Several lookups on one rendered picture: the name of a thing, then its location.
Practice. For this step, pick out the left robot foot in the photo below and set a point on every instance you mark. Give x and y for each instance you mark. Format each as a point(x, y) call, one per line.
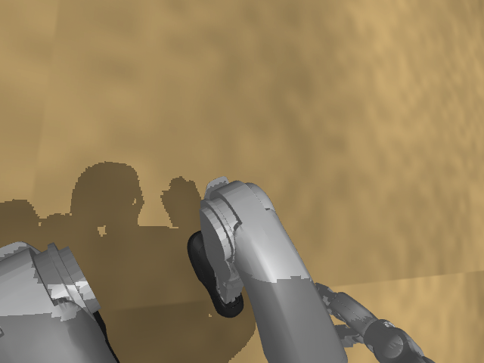
point(103, 329)

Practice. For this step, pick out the right robot hand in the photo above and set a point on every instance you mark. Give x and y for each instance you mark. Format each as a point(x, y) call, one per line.
point(348, 310)

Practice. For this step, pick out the right robot arm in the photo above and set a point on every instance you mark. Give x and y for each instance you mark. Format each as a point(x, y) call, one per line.
point(392, 345)

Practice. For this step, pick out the right robot foot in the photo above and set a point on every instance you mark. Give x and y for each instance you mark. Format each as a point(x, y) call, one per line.
point(206, 276)

